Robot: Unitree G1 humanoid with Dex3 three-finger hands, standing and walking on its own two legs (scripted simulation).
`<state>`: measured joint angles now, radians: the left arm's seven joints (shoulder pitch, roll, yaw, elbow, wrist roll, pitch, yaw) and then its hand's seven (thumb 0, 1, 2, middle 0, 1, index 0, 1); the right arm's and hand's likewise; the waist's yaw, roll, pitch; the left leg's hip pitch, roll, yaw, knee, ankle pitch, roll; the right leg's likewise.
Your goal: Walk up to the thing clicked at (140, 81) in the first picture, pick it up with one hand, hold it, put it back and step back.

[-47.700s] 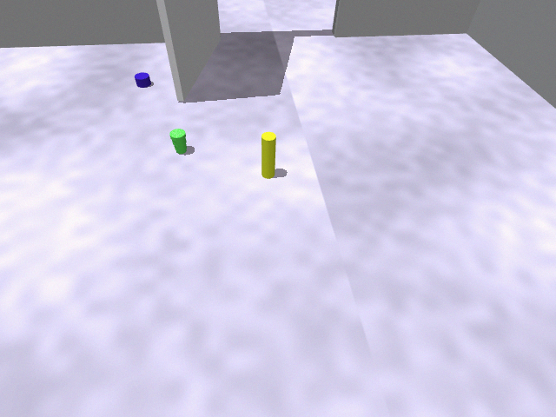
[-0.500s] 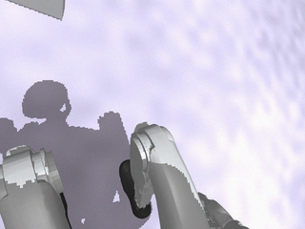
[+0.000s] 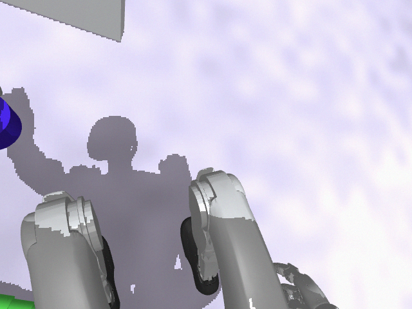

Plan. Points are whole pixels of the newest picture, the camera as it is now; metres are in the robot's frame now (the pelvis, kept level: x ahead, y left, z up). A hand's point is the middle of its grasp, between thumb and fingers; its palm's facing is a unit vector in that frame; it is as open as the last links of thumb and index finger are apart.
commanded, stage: lift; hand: left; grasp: from above
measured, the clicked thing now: out of the picture +0.46 +0.33 -0.21
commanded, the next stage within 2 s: hold in 1.76 s
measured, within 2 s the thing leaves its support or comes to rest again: neither
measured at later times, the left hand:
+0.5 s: hand out of the picture +0.41 +0.34 -0.08, palm faces -0.48 -0.12 -0.87, open 11.7 cm
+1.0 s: hand out of the picture +0.34 +0.32 +0.11, palm faces -0.43 -0.15 -0.89, open 11.8 cm
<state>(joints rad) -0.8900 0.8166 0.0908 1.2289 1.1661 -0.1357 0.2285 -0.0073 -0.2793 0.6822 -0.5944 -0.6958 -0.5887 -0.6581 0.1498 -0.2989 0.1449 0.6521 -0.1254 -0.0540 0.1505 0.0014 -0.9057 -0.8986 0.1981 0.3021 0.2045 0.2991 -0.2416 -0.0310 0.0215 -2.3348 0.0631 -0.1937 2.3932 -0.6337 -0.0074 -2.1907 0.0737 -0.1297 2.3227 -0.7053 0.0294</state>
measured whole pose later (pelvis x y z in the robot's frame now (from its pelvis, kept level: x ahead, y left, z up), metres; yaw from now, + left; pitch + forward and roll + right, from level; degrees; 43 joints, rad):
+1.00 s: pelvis +0.00 +0.01 +0.21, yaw +8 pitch +28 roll -5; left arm -0.42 0.55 -0.07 0.70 0.99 -0.01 0.08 -0.01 -0.21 0.70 -0.48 -0.77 -0.48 -0.74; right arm 0.16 -0.25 0.00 0.67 0.02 0.03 -0.02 0.00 -0.89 -0.90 0.20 0.30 0.21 0.30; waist -0.10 0.04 -0.17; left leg -1.63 0.06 -0.07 1.70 -0.56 0.01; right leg -1.53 0.03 -0.05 1.66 -0.62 0.02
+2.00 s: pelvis +0.08 +0.02 +0.42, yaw +10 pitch +9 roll -1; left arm -0.29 0.37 -0.19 0.83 1.01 0.04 0.14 0.00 -0.21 0.65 -0.51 -0.74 -0.51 -0.71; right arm 0.25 -0.25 -0.04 0.74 0.03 0.01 -0.04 0.01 -0.89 -0.89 0.20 0.30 0.21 0.30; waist -0.06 0.03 -0.07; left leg -0.56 0.04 0.03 0.74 -0.33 0.00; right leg -0.50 0.00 0.02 0.70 -0.37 0.02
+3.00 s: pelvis +0.08 +0.02 +0.44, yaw +10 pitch +2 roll +0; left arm -0.22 0.37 -0.22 0.68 1.01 0.03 0.02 0.00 -0.21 0.65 -0.51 -0.74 -0.51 -0.71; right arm 0.21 -0.26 -0.04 0.68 0.05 0.06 -0.04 0.01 -0.90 -0.90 0.20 0.30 0.20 0.30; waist -0.02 0.05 -0.01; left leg -0.33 0.03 0.04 0.53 -0.24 0.00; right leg -0.28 0.00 0.03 0.52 -0.28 0.02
